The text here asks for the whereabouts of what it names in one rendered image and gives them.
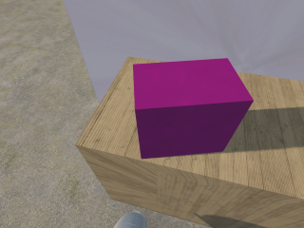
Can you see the carton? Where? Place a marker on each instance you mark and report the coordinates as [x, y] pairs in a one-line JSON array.
[[187, 107]]

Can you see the left robot thigh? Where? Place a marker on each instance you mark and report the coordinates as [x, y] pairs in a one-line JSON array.
[[132, 220]]

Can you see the pedestal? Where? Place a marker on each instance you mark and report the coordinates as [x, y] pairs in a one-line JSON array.
[[257, 181]]

